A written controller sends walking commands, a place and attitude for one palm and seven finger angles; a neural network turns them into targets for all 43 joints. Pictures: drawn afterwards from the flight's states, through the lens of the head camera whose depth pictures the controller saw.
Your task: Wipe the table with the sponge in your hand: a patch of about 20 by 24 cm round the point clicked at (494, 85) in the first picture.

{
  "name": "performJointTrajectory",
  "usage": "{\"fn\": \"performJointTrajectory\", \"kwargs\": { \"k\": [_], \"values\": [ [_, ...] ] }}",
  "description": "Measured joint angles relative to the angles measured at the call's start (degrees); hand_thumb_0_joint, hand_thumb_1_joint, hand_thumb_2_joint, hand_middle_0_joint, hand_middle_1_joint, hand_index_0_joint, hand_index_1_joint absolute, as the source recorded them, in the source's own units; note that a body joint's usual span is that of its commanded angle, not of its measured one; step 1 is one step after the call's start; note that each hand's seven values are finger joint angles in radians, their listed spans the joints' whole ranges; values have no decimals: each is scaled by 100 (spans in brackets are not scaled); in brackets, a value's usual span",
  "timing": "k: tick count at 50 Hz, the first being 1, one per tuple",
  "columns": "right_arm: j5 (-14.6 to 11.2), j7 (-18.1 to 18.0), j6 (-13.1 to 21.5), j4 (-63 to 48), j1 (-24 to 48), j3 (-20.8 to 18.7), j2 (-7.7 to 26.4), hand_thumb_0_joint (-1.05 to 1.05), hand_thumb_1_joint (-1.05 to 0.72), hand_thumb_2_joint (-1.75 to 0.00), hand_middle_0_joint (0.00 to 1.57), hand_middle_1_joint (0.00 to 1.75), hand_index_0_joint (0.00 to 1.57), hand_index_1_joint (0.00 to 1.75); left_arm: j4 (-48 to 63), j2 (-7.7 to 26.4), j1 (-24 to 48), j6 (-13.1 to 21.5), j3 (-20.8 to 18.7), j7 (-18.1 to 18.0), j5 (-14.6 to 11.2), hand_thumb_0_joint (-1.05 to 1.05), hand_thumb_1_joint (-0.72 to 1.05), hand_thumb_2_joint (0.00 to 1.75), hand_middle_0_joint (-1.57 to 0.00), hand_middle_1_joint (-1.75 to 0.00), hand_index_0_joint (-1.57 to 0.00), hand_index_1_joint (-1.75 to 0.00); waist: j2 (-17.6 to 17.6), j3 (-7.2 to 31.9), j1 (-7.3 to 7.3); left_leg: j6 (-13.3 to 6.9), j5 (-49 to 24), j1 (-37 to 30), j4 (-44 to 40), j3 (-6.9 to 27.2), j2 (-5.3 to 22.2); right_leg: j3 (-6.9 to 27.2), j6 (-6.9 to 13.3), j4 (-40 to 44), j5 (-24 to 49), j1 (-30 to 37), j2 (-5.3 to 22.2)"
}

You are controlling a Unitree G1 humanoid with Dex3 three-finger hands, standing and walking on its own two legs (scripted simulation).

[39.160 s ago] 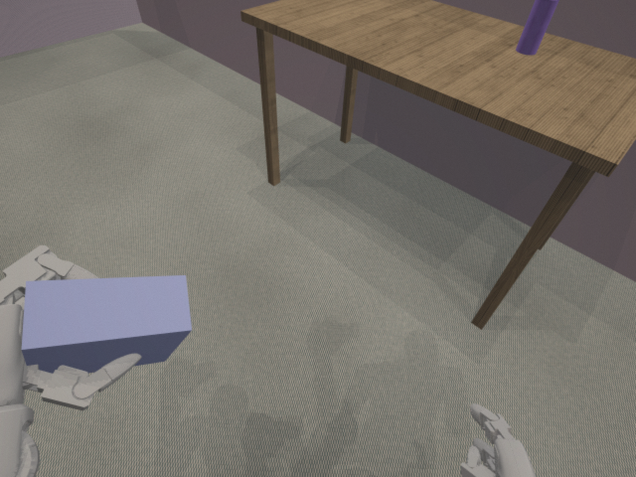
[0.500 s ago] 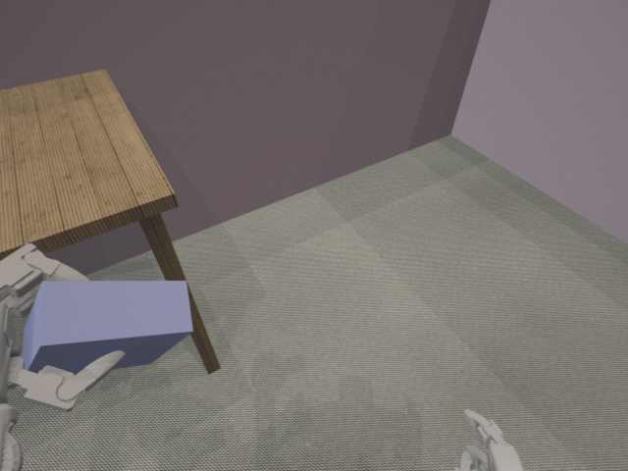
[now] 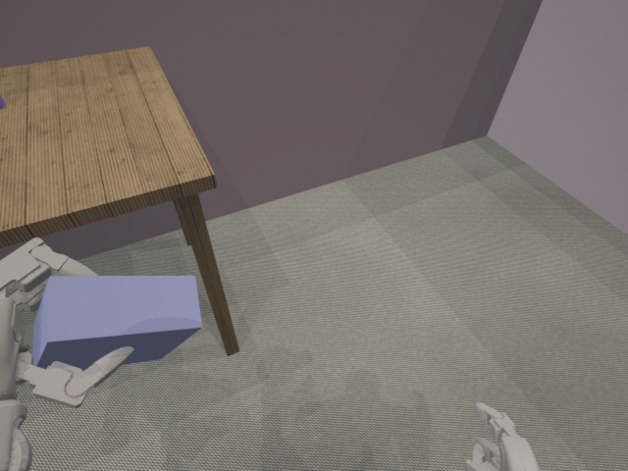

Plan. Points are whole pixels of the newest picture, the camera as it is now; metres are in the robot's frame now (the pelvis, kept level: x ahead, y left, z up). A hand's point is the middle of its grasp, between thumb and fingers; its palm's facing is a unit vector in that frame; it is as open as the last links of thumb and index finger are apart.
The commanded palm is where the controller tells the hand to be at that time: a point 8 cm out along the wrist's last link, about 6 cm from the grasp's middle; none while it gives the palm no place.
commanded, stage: take the last steps up to it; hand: left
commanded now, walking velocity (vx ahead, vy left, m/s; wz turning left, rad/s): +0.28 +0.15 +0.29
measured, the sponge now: (137, 323) +0.23 +0.20 +0.13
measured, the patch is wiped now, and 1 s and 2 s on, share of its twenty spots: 1.00 1.00 1.00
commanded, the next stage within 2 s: come to a stop and stand still in 0.68 s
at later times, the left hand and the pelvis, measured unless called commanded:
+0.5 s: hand (2, 264) +0.27 +0.34 +0.17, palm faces +0.52 -0.72 -0.46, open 9.7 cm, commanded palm +0.21 +0.36 +0.19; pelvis +0.09 +0.06 -0.01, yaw +8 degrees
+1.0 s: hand out of the picture +0.39 +0.43 +0.18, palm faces +0.50 -0.74 -0.45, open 9.7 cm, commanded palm +0.32 +0.46 +0.19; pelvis +0.21 +0.16 +0.00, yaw +9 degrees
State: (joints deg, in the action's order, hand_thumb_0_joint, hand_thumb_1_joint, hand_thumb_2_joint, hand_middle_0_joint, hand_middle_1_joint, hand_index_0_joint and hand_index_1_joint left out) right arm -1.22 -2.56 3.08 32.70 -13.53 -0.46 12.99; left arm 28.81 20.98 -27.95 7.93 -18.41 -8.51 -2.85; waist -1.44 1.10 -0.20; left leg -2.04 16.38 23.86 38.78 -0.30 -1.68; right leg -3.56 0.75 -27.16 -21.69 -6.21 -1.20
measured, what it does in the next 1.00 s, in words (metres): walks ahead: right foot, then left foot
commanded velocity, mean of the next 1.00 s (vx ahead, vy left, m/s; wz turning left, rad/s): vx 0.10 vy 0.07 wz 0.09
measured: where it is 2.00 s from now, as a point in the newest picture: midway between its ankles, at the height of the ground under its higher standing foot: outside the picture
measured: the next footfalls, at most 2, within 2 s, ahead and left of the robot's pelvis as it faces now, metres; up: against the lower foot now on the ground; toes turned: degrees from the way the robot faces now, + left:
right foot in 0.44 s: +0.16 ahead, -0.04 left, +0.00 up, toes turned -1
left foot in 0.74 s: +0.22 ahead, +0.30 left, +0.00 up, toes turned +13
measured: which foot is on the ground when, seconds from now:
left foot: down 0.00-0.44, up 0.46-0.72, down 0.74-1.00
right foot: down 0.00-0.14, up 0.16-0.42, down 0.44-0.74, up 0.76-0.90, down 0.92-1.00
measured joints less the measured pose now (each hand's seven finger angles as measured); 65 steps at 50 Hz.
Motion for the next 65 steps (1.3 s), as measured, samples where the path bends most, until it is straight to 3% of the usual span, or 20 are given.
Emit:
{"fn": "performJointTrajectory", "kwargs": {
  "k": [3, 5, 7, 10, 12, 16, 21, 23, 25, 29, 33, 36, 38, 40, 42, 46, 49, 54, 59, 65],
  "values": [
    [10, 37, -19, 181, -152, -49, 34, 1, -91, -90, 20, 30, 21, 30, 79, 0, 73, 150, 35, -35, 53, 0, -48, 109, -77, -141, -79, -134, 143, -63, 21, 65, 364, 122, 638, -230, 136, -94, -90, -224, -243, 98, 186],
    [0, 48, -34, 216, -216, -72, 46, 1, -91, -90, 20, 30, 21, 30, 182, 49, 117, 239, -49, -65, 88, 0, -48, 109, -77, -141, -79, -134, 290, -164, 4, 38, 210, -65, 205, -391, 199, -132, -207, -568, -499, 89, 402],
    [-8, 35, -16, 179, -132, -133, 69, 2, -91, -90, 20, 30, 21, 30, 275, 88, 157, 285, -232, -90, 72, 0, -48, 109, -77, -141, -79, -134, 346, -338, -45, -121, -197, -156, 26, -481, 95, -51, -245, -1675, -691, -329, 629],
    [5, 28, 49, 235, 87, -168, -109, 2, -91, -90, 20, 30, 20, 30, 101, 214, 181, 243, -442, -67, 45, 0, -48, 109, -77, -141, -79, -134, 320, -486, -170, -289, 94, -197, 205, -552, -72, 345, -216, -3586, -892, -1252, 520],
    [1, 38, 137, 291, 114, -95, -262, 2, -91, -90, 19, 30, 20, 30, 27, 288, 142, 205, -500, -38, 61, 0, -48, 109, -77, -141, -79, -134, 295, -433, -234, -332, 55, -308, -41, -520, -160, 324, -223, -4035, -734, -1748, 492],
    [6, 34, 335, 373, 29, 95, -430, 2, -91, -90, 20, 30, 20, 30, 78, 268, -27, 332, -518, 21, 70, 0, -48, 109, -77, -141, -79, -134, 140, -286, -193, -370, -152, -593, -633, -413, -235, -6, -250, -3288, -271, -2142, 540],
    [46, -7, 395, 354, -135, 216, -389, 1, -91, -90, 20, 30, 21, 30, -36, 169, -194, 400, -422, 52, 84, 0, -48, 109, -77, -141, -79, -134, -129, -83, -28, -357, -28, -835, -788, -265, -286, -412, -254, -1261, 110, -1537, 442],
    [67, -12, 360, 308, -169, 206, -316, 1, -90, -90, 20, 30, 21, 30, -168, 181, -96, 363, -369, 54, 131, 0, -48, 109, -77, -141, -79, -134, -170, 9, 31, -322, 375, -633, -256, -217, -309, -454, -89, -671, 430, -1269, 425],
    [97, 31, 273, 436, -39, 124, -159, 1, -90, -90, 20, 30, 21, 30, -408, -1, 173, 342, -209, 75, 148, 0, -48, 109, -77, -141, -79, -134, -279, -54, 111, -125, 743, -202, 1013, -91, -226, -569, 27, -905, 427, -1242, 431],
    [101, 108, 104, 557, 189, -28, 96, 2, -91, -90, 20, 30, 21, 30, -505, -371, 330, 317, 16, 73, 192, 0, -48, 109, -77, -141, -79, -134, -150, -216, 152, 141, 573, 521, 2585, -8, 137, -614, -81, -747, 259, -890, 587],
    [76, 31, 58, 315, 334, -168, 167, 2, -91, -90, 20, 30, 21, 30, -12, -244, 108, 415, -26, 24, 237, 0, -48, 109, -77, -140, -79, -134, 192, -472, 76, 164, 200, 416, 1220, -158, 651, -550, -267, -585, 196, -627, 848],
    [66, -46, 106, 53, 370, -287, 238, 2, -91, -90, 20, 30, 21, 30, 464, -8, -81, 474, -211, -46, 193, 0, -48, 109, -77, -140, -79, -134, 335, -615, 57, 163, -325, -112, -142, -372, 676, -433, -473, -865, -81, -570, 1067],
    [25, -91, 159, -65, 452, -388, 226, 1, -91, -90, 20, 30, 20, 30, 622, 195, -52, 525, -421, -84, 140, 0, -48, 109, -77, -140, -79, -134, 368, -668, 62, 261, -239, -241, -232, -413, 581, -197, -463, -1611, -367, -837, 1158],
    [-8, -104, 189, -57, 573, -403, 18, 1, -91, -90, 19, 30, 20, 30, 456, 395, 154, 509, -604, -105, 121, 0, -48, 109, -77, -140, -79, -134, 457, -718, 51, 296, 36, -211, 34, -483, 510, 170, -371, -2748, -875, -1280, 966],
    [-31, -58, 227, -19, 600, -298, -190, 1, -91, -90, 19, 30, 20, 30, 272, 455, 321, 388, -685, -102, 107, 0, -48, 109, -77, -140, -79, -134, 447, -670, 9, 287, 101, -282, -23, -480, 486, 193, -305, -3087, -952, -1548, 717],
    [-14, 68, 330, -3, 450, 89, -509, 1, -91, -90, 19, 30, 20, 30, 382, 350, 247, 163, -646, -131, 64, 0, -48, 109, -77, -141, -78, -134, 415, -549, -58, 302, 124, -555, -299, -481, 413, -39, -240, -1284, 135, -1283, 335],
    [32, 99, 309, 72, 334, 311, -544, 1, -91, -90, 20, 30, 20, 30, 462, 139, 12, 110, -406, -81, 78, 0, -48, 109, -77, -141, -78, -134, 67, -427, -87, 338, 221, -674, -329, -367, 549, -175, 55, -604, 329, -884, 135],
    [76, 7, 142, 99, 265, 415, -517, 1, -91, -90, 20, 30, 21, 30, 369, 101, -249, 24, -248, -8, 43, 0, -48, 109, -77, -141, -78, -134, 36, -242, 23, 392, -12, -678, -340, -308, 465, -55, 22, -171, 439, -724, 153],
    [73, -107, -86, 9, 381, 278, -347, 1, -91, -90, 20, 30, 21, 30, 217, 123, -53, -261, -274, -14, 12, 0, -48, 109, -77, -140, -79, -134, 108, -271, 100, 242, -5, -998, -1031, -412, 423, 23, -148, -370, 710, -910, 183],
    [102, 2, 30, -217, 450, 146, -326, 1, -91, -90, 20, 30, 21, 30, 394, 152, -54, -384, -267, -52, 31, 0, -48, 109, -77, -141, -78, -134, 302, -317, 65, 232, -48, -1112, -1156, -515, 382, 33, -86, -51, 847, -887, 90]
  ]
}}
